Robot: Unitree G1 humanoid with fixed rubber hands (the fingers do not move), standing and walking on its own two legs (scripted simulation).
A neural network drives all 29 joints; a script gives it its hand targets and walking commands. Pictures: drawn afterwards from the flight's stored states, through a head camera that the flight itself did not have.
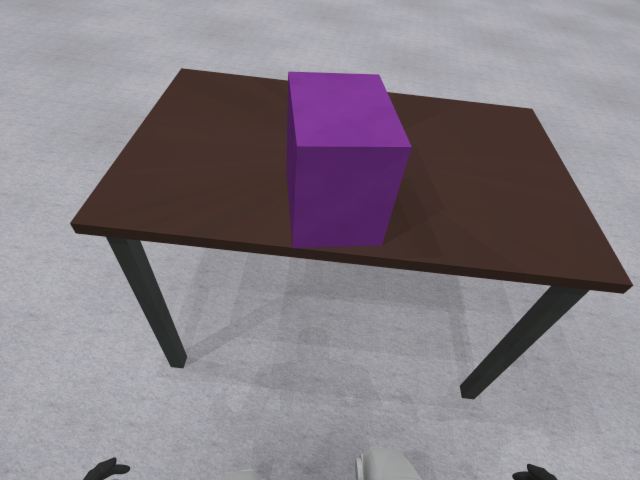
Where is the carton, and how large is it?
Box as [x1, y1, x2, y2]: [286, 72, 411, 247]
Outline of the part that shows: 288,72 286,169 293,247 381,245 411,146 379,75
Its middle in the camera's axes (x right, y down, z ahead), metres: +0.03 -0.15 +0.70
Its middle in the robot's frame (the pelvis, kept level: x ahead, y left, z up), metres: +0.63 -0.03 +0.05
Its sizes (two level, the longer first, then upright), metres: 0.228 0.167 0.218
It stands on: a table, 0.68 m high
